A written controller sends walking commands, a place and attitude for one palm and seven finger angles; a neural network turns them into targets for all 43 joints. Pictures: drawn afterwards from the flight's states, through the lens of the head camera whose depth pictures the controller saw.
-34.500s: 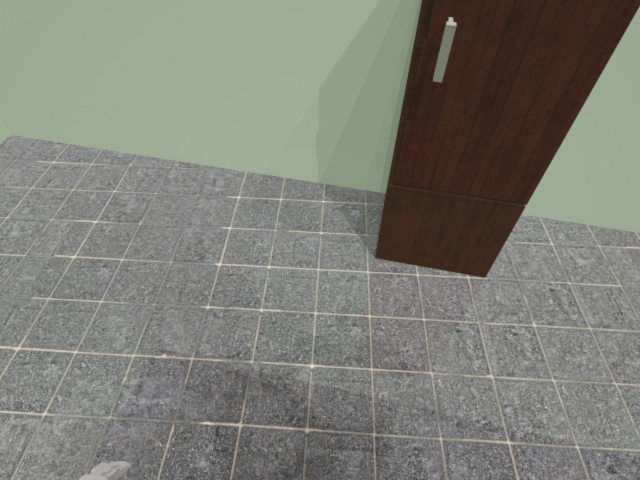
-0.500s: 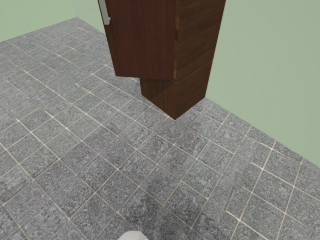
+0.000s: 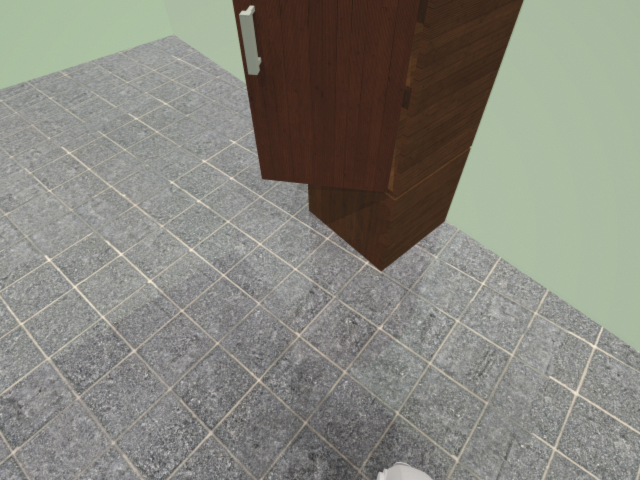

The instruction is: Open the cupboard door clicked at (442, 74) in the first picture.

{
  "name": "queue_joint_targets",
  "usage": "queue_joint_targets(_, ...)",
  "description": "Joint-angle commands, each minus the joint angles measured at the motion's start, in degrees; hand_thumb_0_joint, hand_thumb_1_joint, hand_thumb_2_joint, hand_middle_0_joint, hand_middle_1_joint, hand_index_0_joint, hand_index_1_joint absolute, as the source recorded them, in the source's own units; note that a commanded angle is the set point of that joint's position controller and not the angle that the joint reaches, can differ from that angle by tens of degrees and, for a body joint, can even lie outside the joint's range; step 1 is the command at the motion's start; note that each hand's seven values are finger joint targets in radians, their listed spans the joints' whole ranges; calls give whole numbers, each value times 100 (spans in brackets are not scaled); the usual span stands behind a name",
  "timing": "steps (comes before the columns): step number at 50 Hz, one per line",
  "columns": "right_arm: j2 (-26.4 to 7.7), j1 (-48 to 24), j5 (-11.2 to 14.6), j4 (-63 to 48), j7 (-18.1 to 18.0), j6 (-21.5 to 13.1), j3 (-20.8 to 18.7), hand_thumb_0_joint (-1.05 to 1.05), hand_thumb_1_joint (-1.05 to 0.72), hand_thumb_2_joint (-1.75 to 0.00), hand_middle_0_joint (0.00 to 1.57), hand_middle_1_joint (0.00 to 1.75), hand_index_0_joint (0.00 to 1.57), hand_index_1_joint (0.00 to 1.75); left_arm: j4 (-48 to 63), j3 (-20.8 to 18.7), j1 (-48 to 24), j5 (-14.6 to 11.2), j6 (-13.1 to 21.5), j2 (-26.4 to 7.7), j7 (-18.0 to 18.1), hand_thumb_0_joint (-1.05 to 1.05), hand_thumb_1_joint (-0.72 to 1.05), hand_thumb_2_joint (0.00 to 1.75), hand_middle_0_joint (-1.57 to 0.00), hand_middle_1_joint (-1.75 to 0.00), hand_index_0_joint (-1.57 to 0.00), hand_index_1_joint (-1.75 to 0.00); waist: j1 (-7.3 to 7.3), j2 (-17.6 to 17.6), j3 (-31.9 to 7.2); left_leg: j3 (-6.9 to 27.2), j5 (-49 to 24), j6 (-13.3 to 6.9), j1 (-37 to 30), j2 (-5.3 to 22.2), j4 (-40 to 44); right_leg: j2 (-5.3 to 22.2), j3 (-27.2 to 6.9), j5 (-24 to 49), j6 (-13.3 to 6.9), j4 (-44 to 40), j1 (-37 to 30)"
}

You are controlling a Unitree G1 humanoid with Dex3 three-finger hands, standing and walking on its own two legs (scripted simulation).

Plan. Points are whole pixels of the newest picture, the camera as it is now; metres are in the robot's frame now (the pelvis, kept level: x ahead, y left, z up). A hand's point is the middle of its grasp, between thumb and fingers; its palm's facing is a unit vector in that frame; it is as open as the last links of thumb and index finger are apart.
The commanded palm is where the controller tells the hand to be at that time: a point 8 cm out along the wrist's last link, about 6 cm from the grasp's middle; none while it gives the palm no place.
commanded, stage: take the last steps up to it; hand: left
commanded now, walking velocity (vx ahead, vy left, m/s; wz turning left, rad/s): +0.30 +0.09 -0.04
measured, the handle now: (252, 40) +0.95 +0.23 +0.09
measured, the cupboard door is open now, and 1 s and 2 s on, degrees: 40 40 40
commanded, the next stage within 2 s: come to a stop and stand still in 0.72 s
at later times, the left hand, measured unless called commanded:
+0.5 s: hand out of the picture +0.14 +0.21 -0.16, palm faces +0.11 -0.98 -0.19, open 7.3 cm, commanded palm none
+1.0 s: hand (211, 285) +0.46 +0.25 -0.16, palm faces -0.06 -0.97 -0.22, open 7.3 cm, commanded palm none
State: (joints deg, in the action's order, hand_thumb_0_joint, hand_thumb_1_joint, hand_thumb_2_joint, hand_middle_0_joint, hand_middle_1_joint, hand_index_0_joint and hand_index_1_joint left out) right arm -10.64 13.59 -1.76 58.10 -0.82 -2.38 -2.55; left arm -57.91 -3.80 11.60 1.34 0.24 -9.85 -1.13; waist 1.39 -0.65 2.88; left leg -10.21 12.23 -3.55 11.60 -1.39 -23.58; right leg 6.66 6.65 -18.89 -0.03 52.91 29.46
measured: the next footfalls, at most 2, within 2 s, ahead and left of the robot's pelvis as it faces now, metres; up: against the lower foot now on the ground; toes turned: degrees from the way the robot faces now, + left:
right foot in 0.14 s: +0.16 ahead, -0.10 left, +0.00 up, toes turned -9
left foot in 0.56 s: +0.36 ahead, +0.19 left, +0.00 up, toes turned +4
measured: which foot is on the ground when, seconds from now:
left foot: down 0.00-0.14, up 0.16-0.54, down 0.56-1.00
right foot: up 0.00-0.12, down 0.14-0.56, up 0.58-0.88, down 0.90-1.00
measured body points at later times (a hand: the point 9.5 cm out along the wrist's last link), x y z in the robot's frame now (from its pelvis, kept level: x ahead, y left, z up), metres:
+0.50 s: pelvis +0.19 +0.04 +0.01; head +0.22 +0.04 +0.46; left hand +0.14 +0.26 -0.14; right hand +0.27 -0.19 -0.15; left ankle +0.29 +0.18 -0.71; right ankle +0.12 -0.09 -0.74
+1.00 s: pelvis +0.36 +0.08 +0.00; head +0.38 +0.06 +0.45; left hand +0.47 +0.31 -0.14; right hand +0.33 -0.15 -0.17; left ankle +0.32 +0.19 -0.74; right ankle +0.38 -0.02 -0.74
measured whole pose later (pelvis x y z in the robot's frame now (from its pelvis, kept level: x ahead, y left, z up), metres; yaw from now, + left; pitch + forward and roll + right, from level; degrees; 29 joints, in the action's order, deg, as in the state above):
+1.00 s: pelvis +0.36 +0.08 +0.00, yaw -3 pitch +1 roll +1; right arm -9.6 17.5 -0.6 64.1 -1.5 0.1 -1.0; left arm -59.8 -1.3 8.5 0.5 2.1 -9.8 0.6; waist -2.2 1.1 0.7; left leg -8.5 19.0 0.4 9.3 1.5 -28.0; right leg 2.1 6.1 -14.9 -2.1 31.2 17.0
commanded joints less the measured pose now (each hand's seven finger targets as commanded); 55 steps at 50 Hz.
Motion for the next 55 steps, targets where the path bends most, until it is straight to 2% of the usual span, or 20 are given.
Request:
queue_joint_targets(1,-780,348,-32,-90,64,-42,-156,0,-90,-90,20,30,20,30,380,-42,45,32,54,-245,-7,0,90,90,-20,-30,-20,-30,-38,335,144,1336,1092,-752,403,1705,1577,-23,-114,243,-14,-987,-768)
queue_joint_targets(5,-669,268,16,-6,86,-15,-105,0,-90,-90,20,30,20,30,199,-147,733,51,147,-562,29,0,90,90,-20,-30,-20,-30,353,-237,-6,827,1021,-290,914,1097,119,-152,-211,413,-105,-2463,-2519)
queue_joint_targets(7,-400,300,59,-260,143,-27,-54,0,-90,-90,20,30,20,30,-3,-305,1704,28,229,-1438,100,0,90,90,-20,-30,-20,-30,618,-1828,-294,144,2290,288,2644,37,-2983,2053,-3492,-689,-1170,-4189,-3895)
queue_joint_targets(8,-711,113,22,-248,124,0,-109,0,-90,-90,20,30,20,30,31,-291,1595,-27,277,-1309,162,0,90,90,-20,-30,-20,-30,550,-1493,-155,853,1956,303,2864,355,-3903,2169,-3834,-850,-1362,-4400,-3422)
queue_joint_targets(10,-579,-189,35,-209,141,21,-132,0,-90,-90,20,30,20,30,183,-168,963,-37,316,-845,220,0,90,90,-20,-30,-20,-30,222,-406,191,1189,961,407,2881,731,-4132,1832,-2797,-166,-1185,-4363,-2652)
queue_joint_targets(13,-226,261,19,-12,203,116,-65,0,-90,-90,20,30,20,30,138,-69,786,-52,476,-595,173,0,90,90,-20,-30,-20,-30,-69,-602,-253,900,222,590,2214,809,-3385,1185,-1221,1551,-818,-4302,-2456)
queue_joint_targets(17,-75,-64,45,-142,280,128,-72,0,-90,-90,20,30,20,30,-166,-83,1037,-37,529,-727,136,0,90,90,-20,-30,-20,-30,34,-423,-211,605,-84,662,2188,720,-2402,1078,-843,2001,-836,-4290,-2682)
queue_joint_targets(22,-103,-617,65,-421,355,56,-65,0,-90,-90,20,30,20,30,-387,-101,1103,4,460,-885,124,0,90,90,-20,-30,-20,-30,128,-923,70,458,-79,543,1686,585,-1294,1107,-674,1449,-687,-4147,-2459)
queue_joint_targets(25,-265,-235,48,-291,311,-16,-84,0,-90,-90,20,30,20,30,-449,-130,1016,-12,373,-923,123,0,90,90,-20,-30,-20,-30,-114,-669,47,152,-241,446,385,316,-473,871,-466,1177,-471,-3564,-1900)
queue_joint_targets(26,-484,386,25,-102,244,-61,-129,0,-90,-90,20,30,20,30,-424,-124,977,-11,349,-809,120,0,90,90,-20,-30,-20,-30,-426,-166,-149,232,-95,374,-518,364,-204,659,-255,1375,-379,-2689,-1534)
queue_joint_targets(28,-1512,1831,-50,179,32,-87,-349,0,-90,-90,20,30,20,30,-146,7,1183,-63,327,-271,86,0,90,90,-20,-30,-20,-30,-835,1882,-1278,2946,-206,-539,-2397,2453,523,-493,246,-1518,-3,567,258)
queue_joint_targets(29,-1547,1774,-36,157,-9,-36,-326,0,-90,-90,20,30,20,30,46,29,854,-24,352,-214,114,0,90,90,-20,-30,-20,-30,-832,1272,-1021,3141,18,-858,-1880,2741,677,-389,-274,-1603,-163,1552,624)
queue_joint_targets(31,-961,874,0,-62,-42,-80,-187,0,-90,-90,20,30,20,30,33,21,469,-23,276,-223,112,0,90,90,-20,-30,-20,-30,-490,1278,-405,2625,518,-768,-552,2433,1039,11,-582,-764,-141,2127,834)
queue_joint_targets(36,-598,353,-33,-109,-62,-157,-83,0,-90,-90,20,30,20,30,-83,56,722,-8,103,14,32,0,90,90,-20,-30,-20,-30,-53,584,-227,1257,-348,-576,449,1908,1265,73,-360,-198,-50,78,-462)
queue_joint_targets(41,-651,247,-22,1,-18,-39,-78,0,-90,-90,20,30,20,30,11,56,577,25,113,-84,41,0,90,90,-20,-30,-20,-30,27,524,-142,1066,396,-474,589,1677,987,-289,-65,235,-33,-1546,-1443)
queue_joint_targets(43,-463,142,38,43,-36,-10,12,0,-90,-90,20,30,20,30,-88,51,756,18,138,-302,110,0,90,90,-20,-30,-20,-30,174,65,-90,733,29,-63,861,1216,269,-242,-340,952,-35,-2590,-2210)
queue_joint_targets(45,-150,474,97,89,-15,51,118,0,-90,-90,20,30,20,30,-148,61,676,-19,200,-891,201,0,90,90,-20,-30,-20,-30,-73,-853,-97,358,585,467,948,504,-290,1036,-1668,2660,-539,-3344,-2297)
queue_joint_targets(48,-260,861,137,456,-73,186,109,0,-90,-90,20,30,20,30,-134,121,207,-113,216,-869,285,0,90,90,-20,-30,-20,-30,-252,-1193,-648,554,75,528,63,584,-315,851,-1204,4794,-648,-2877,-2229)
queue_joint_targets(52,-420,844,136,441,-150,311,-11,0,-90,-90,20,30,20,30,-92,-20,362,-111,58,-1037,377,0,90,90,-20,-30,-20,-30,-79,-161,-942,441,-1575,611,197,668,-664,814,-975,6324,-621,-2095,-2850)
queue_joint_targets(55,-290,687,143,237,-146,412,-51,0,-90,-90,20,30,20,30,-20,-74,255,-72,-36,-1051,393,0,90,90,-20,-30,-20,-30,-28,-444,-880,433,-69,635,463,494,-1111,1023,-1089,6155,-899,-2301,-2771)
